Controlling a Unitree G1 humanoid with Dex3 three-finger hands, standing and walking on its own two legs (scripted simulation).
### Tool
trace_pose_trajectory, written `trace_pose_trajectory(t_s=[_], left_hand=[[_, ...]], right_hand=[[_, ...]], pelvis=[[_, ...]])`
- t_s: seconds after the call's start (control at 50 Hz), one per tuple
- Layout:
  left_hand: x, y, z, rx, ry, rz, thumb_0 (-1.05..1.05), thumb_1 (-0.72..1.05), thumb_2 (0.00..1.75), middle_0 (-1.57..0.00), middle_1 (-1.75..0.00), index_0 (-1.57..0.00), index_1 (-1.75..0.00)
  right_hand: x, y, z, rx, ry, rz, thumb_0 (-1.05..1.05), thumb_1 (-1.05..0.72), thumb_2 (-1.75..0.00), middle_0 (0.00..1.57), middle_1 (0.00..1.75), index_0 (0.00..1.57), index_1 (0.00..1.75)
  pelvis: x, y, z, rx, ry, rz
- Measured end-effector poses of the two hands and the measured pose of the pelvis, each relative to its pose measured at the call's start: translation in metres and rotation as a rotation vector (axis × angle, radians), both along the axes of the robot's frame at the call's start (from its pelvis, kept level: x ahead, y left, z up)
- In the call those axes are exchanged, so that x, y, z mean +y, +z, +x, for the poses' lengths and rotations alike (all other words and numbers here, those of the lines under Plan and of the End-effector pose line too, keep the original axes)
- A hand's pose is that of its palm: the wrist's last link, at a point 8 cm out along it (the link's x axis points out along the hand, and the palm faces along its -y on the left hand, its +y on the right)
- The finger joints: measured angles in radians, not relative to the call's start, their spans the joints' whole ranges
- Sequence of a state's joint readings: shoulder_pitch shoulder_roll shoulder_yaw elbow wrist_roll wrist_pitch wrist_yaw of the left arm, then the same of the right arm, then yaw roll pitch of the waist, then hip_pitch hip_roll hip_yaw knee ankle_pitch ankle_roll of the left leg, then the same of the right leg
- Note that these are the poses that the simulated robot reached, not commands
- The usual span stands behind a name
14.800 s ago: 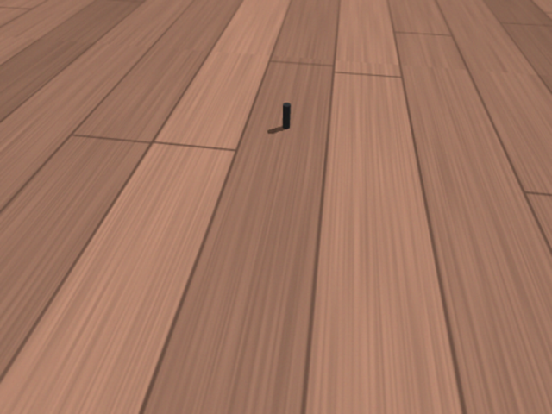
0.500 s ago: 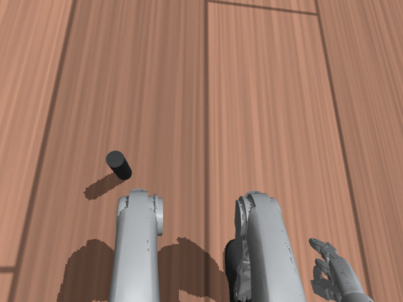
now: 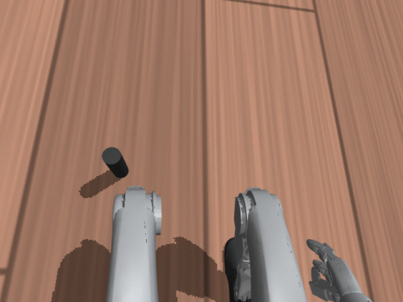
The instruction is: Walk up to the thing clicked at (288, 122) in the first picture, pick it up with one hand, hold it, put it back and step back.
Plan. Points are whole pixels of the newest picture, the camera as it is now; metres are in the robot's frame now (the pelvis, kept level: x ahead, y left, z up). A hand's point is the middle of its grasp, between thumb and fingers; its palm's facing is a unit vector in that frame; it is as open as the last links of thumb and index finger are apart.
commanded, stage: go down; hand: left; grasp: from the side
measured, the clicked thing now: (116, 164) +0.43 +0.23 -0.29
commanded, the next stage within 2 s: approach in 0.10 s
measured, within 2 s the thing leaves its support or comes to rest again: neither
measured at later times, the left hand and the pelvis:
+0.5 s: hand out of the picture +0.37 +0.38 -0.06, palm faces +0.12 -0.99 -0.03, open 17.1 cm; pelvis +0.00 +0.00 -0.03, yaw -1 degrees
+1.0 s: hand (92, 168) +0.40 +0.27 -0.24, palm faces -0.06 -1.00 +0.07, open 17.2 cm; pelvis +0.00 +0.03 -0.09, yaw -8 degrees
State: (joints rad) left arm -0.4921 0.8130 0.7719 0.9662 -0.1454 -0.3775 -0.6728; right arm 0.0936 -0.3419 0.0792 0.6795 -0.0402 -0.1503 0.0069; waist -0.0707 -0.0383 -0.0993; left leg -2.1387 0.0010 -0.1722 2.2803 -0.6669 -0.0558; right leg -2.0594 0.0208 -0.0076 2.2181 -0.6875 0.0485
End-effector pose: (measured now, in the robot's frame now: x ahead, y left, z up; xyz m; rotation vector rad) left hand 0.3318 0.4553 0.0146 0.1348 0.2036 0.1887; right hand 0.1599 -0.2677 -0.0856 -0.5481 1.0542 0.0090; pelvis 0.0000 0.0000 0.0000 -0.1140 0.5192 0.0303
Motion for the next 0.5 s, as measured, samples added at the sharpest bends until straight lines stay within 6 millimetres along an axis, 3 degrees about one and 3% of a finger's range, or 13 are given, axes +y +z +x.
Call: trace_pose_trajectory(t_s=[0.34,0.42,0.5], left_hand=[[0.001,-0.007,0.0,-0.045,-0.006,-0.021,-0.01,-0.48,0.11,-0.05,-0.11,-0.04,-0.11],[-0.008,-0.031,0.0,-0.071,-0.024,-0.066,-0.01,-0.48,0.1,-0.05,-0.11,-0.04,-0.12],[-0.025,-0.07,0.006,-0.09,-0.064,-0.112,-0.01,-0.47,0.09,-0.05,-0.11,-0.03,-0.11]], right_hand=[[0.0,-0.006,-0.002,0.01,-0.003,-0.002,0.0,-0.89,-0.9,0.21,0.3,0.2,0.3],[0.001,-0.012,-0.001,0.014,0.027,-0.009,0.0,-0.89,-0.9,0.21,0.3,0.2,0.3],[0.002,-0.02,0.003,0.013,0.073,-0.029,0.0,-0.88,-0.9,0.21,0.3,0.2,0.3]], pelvis=[[0.003,-0.006,0.001,0.002,-0.001,-0.004],[0.003,-0.014,0.0,-0.008,-0.006,-0.006],[0.003,-0.029,0.0,-0.031,-0.016,-0.012]])
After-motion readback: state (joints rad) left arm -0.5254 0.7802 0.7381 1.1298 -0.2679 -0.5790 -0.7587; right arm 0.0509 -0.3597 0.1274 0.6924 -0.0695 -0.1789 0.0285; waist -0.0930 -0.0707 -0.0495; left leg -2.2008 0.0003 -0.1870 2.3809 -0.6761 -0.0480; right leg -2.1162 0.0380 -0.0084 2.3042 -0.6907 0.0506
